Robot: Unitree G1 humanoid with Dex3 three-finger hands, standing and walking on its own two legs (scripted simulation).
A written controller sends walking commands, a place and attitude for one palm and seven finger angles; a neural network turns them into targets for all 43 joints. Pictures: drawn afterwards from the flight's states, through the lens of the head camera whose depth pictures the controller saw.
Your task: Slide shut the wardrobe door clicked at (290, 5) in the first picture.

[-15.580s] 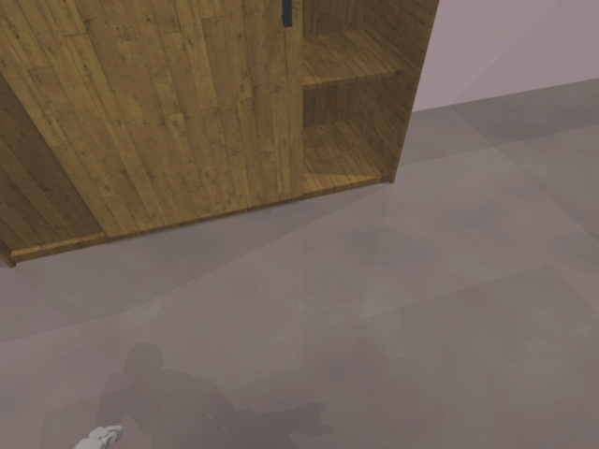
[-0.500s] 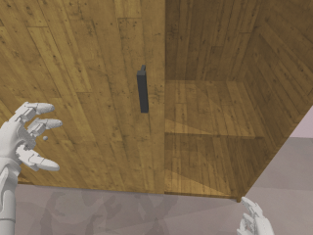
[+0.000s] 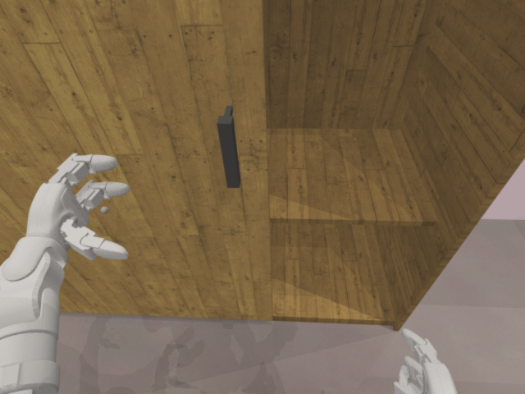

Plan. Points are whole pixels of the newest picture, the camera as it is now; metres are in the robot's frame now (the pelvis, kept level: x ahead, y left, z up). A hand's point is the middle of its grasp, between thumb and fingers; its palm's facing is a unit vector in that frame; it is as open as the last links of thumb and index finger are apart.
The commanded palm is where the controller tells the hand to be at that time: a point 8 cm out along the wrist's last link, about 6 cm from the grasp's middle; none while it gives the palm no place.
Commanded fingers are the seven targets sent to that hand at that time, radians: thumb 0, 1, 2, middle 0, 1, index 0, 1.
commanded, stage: move the hooked fingers beside the handle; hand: left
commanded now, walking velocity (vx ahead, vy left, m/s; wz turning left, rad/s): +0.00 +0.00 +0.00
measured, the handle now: (231, 147) +0.50 +0.09 +0.13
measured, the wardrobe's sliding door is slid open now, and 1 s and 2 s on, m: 0.46 0.46 0.46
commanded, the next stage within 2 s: none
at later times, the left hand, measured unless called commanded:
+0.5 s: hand (148, 191) +0.37 +0.20 +0.14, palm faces +0.03 -1.00 -0.03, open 14.0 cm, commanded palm +0.34 +0.25 +0.14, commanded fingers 0.00 -0.50 0.30 -0.30 -1.20 -0.30 -1.20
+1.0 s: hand (184, 170) +0.42 +0.16 +0.13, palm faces +0.03 -1.00 -0.02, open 14.0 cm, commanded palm +0.40 +0.21 +0.13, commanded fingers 0.00 -0.50 0.30 -0.30 -1.20 -0.30 -1.20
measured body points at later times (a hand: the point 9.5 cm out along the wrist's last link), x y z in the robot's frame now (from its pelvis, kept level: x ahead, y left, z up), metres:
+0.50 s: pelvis +0.01 +0.00 +0.00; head +0.01 -0.02 +0.45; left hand +0.36 +0.25 +0.14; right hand +0.16 -0.24 -0.10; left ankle +0.02 +0.11 -0.74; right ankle +0.00 -0.08 -0.74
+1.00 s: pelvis +0.01 +0.00 +0.00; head +0.03 -0.02 +0.45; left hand +0.41 +0.21 +0.14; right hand +0.12 -0.26 -0.12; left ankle +0.02 +0.11 -0.74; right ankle +0.00 -0.08 -0.74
